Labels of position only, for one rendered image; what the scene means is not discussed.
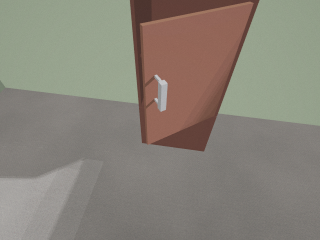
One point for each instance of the cupboard door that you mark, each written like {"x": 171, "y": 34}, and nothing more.
{"x": 194, "y": 54}

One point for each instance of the handle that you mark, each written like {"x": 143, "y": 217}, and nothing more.
{"x": 162, "y": 94}

